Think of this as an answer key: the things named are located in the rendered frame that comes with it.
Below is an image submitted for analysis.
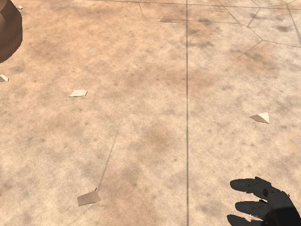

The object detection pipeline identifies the robot right hand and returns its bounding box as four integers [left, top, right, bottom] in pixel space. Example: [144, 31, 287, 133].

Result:
[227, 176, 301, 226]

